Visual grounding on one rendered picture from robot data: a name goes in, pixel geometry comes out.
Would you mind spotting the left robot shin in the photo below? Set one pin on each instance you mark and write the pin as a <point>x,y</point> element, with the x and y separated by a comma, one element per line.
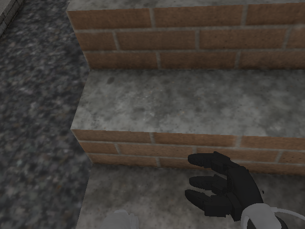
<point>121,211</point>

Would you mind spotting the robot right forearm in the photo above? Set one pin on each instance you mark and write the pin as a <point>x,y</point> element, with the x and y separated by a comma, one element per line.
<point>260,216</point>

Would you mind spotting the left robot thigh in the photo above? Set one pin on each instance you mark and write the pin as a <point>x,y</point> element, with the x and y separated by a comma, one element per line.
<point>120,221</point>

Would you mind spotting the right robot hand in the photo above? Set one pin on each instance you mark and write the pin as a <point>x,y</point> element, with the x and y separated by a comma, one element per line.
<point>232,195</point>

